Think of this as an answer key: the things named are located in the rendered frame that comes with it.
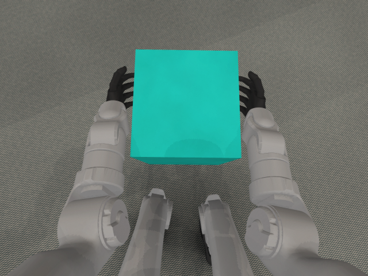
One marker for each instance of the right robot foot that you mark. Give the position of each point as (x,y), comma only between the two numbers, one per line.
(208,256)

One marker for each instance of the robot right forearm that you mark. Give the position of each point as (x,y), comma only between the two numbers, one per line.
(271,179)

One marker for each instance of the robot left forearm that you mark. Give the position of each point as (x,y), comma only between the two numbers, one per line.
(101,173)

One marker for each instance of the robot right hand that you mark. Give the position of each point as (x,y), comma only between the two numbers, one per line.
(255,94)

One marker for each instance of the robot right upper arm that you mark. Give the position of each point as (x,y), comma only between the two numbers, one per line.
(287,242)

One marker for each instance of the robot left upper arm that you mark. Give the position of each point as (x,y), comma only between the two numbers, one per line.
(89,231)

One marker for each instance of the carton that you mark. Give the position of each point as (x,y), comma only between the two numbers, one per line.
(186,107)

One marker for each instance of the robot left hand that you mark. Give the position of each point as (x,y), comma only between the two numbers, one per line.
(116,87)

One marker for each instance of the left robot shin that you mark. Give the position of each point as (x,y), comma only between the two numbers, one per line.
(155,191)

